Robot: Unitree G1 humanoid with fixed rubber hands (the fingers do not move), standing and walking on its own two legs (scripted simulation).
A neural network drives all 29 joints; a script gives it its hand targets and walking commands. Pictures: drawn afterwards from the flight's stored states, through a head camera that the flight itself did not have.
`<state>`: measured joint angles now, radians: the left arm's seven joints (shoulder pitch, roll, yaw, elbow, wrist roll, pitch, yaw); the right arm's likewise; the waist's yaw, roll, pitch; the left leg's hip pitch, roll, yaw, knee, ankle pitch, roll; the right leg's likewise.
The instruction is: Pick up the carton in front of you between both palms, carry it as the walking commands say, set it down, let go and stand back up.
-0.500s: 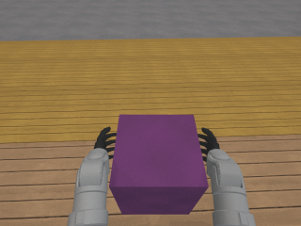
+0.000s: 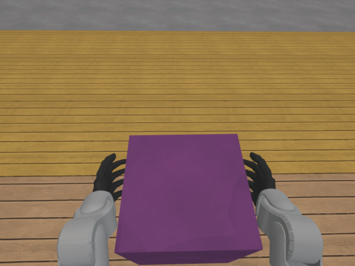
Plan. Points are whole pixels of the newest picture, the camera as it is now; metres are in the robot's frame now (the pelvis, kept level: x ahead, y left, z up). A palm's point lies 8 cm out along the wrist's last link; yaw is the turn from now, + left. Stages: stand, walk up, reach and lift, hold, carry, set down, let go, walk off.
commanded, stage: carry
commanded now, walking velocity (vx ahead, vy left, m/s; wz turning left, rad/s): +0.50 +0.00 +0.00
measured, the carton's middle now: (183, 205) +0.24 +0.01 +0.03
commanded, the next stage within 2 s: none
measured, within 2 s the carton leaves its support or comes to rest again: neither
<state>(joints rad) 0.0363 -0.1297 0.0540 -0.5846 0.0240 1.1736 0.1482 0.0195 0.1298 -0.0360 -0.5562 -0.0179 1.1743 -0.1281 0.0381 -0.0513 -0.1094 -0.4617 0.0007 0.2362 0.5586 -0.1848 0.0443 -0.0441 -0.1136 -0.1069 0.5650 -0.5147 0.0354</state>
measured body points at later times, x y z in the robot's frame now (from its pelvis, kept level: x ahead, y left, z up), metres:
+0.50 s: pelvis +0.32 -0.02 -0.01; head +0.30 -0.03 +0.44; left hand +0.56 +0.14 +0.08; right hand +0.57 -0.16 +0.07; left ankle +0.09 +0.07 -0.70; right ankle +0.45 -0.10 -0.72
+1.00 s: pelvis +0.66 +0.01 -0.01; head +0.65 +0.01 +0.44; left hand +0.92 +0.17 +0.10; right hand +0.92 -0.14 +0.11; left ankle +0.81 +0.09 -0.72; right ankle +0.45 -0.09 -0.72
